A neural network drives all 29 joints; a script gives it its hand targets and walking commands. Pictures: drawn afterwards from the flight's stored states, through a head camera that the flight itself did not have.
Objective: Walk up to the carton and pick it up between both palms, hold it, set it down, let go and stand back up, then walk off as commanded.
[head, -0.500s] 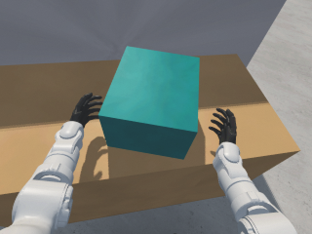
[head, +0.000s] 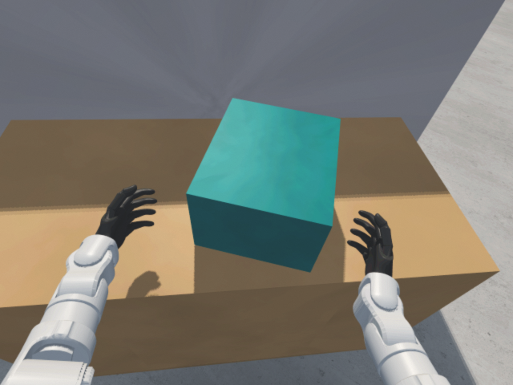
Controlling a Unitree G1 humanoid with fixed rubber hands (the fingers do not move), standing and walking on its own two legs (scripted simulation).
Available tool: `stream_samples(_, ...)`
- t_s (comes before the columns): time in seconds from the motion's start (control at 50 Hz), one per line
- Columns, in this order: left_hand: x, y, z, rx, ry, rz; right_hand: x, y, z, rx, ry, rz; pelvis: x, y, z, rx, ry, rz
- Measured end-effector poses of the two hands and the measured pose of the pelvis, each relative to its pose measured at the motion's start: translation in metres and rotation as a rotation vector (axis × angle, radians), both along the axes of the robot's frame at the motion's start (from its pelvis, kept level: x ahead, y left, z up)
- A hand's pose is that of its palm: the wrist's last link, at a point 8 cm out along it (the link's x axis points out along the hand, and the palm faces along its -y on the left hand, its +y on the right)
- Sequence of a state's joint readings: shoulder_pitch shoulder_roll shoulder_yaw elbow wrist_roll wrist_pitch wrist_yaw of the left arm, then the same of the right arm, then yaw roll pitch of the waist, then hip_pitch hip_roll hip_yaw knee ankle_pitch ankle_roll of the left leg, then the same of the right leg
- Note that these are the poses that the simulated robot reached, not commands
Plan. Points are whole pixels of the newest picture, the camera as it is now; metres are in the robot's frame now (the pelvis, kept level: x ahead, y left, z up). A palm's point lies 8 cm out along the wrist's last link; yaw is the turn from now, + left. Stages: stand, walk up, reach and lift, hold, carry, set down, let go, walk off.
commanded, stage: set down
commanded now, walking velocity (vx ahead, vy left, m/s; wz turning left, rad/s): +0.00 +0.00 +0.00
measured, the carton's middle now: (269, 180) +0.52 -0.04 -0.02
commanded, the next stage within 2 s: none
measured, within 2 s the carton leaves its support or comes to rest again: neither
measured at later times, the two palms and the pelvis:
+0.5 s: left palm (84, 255) +0.33 +0.26 +0.04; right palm (374, 288) +0.26 -0.18 +0.02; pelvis +0.00 +0.01 +0.00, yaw +0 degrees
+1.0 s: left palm (61, 304) +0.25 +0.27 +0.03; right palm (383, 317) +0.22 -0.17 +0.02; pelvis +0.02 +0.00 +0.01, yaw +0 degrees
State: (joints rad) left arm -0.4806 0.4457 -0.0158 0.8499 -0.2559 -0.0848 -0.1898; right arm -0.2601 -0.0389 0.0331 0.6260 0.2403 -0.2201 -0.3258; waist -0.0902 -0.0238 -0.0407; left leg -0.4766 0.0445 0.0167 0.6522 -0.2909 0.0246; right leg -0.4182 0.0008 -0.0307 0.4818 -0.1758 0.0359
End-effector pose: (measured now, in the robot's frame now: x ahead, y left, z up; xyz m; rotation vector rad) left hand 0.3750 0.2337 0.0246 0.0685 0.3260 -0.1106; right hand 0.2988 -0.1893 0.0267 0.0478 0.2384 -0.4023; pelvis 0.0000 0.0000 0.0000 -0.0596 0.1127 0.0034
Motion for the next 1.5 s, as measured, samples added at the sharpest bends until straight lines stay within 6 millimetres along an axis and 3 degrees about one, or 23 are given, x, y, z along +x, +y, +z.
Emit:
stream_samples(0.18, -0.022, 0.012, -0.003, -0.011, -0.003, 0.020, -0.014, 0.003, -0.005, 0.003, 0.027, -0.009, -0.002, 0.004, 0.000, -0.008, -0.044, 0.010)
stream_samples(0.4, -0.038, 0.022, 0.012, 0.002, -0.031, 0.025, -0.027, 0.012, -0.006, 0.023, 0.014, -0.004, 0.001, 0.008, 0.003, -0.007, -0.106, 0.005)
stream_samples(0.7, -0.074, 0.041, 0.007, 0.004, -0.005, 0.054, -0.049, 0.018, -0.007, 0.017, 0.030, 0.001, 0.008, 0.007, 0.008, 0.003, -0.189, -0.001)
stream_samples(1.04, -0.128, 0.040, 0.008, 0.021, 0.004, 0.057, -0.086, 0.014, -0.006, 0.020, 0.083, -0.003, 0.021, -0.002, 0.012, 0.009, -0.262, 0.000)
stream_samples(1.26, -0.169, 0.027, -0.008, 0.025, 0.073, 0.087, -0.106, -0.008, -0.008, -0.037, 0.181, 0.036, 0.026, -0.011, 0.013, 0.018, -0.266, 0.011)
stream_samples(1.5, -0.178, 0.020, -0.011, 0.031, 0.101, 0.110, -0.108, -0.008, -0.015, -0.019, 0.249, 0.072, 0.031, -0.022, 0.013, 0.025, -0.237, 0.025)
